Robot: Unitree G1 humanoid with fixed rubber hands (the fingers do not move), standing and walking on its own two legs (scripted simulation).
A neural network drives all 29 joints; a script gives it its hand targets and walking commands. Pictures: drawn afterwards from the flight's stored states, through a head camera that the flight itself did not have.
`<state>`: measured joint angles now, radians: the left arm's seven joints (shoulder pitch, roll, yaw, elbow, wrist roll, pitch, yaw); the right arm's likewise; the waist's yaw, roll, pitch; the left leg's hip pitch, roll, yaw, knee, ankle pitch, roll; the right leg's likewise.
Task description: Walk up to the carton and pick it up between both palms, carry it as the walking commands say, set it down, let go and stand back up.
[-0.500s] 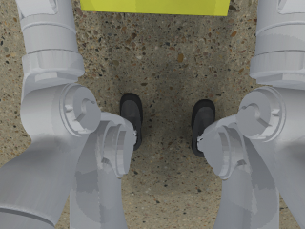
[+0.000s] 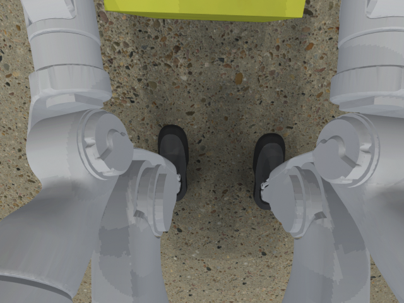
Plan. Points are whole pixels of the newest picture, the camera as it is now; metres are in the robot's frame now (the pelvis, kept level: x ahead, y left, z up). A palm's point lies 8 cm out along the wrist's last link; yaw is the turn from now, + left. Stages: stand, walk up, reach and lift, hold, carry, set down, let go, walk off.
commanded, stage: set down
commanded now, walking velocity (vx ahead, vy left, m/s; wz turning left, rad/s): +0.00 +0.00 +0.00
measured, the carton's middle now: out of the picture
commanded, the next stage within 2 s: let go in 1.96 s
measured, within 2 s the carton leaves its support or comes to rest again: neither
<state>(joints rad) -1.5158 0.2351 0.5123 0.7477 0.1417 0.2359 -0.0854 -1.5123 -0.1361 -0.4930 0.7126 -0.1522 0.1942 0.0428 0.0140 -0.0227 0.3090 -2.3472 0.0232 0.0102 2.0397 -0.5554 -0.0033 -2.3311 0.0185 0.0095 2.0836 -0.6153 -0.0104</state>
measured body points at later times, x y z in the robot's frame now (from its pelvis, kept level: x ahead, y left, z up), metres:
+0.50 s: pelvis +0.00 +0.00 +0.00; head +0.40 +0.00 +0.19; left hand +0.56 +0.19 -0.22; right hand +0.56 -0.14 -0.23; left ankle +0.10 +0.12 -0.37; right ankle +0.08 -0.11 -0.37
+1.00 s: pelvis -0.03 +0.00 +0.00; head +0.33 -0.01 +0.26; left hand +0.57 +0.20 -0.11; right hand +0.58 -0.17 -0.09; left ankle +0.10 +0.12 -0.37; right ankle +0.08 -0.11 -0.37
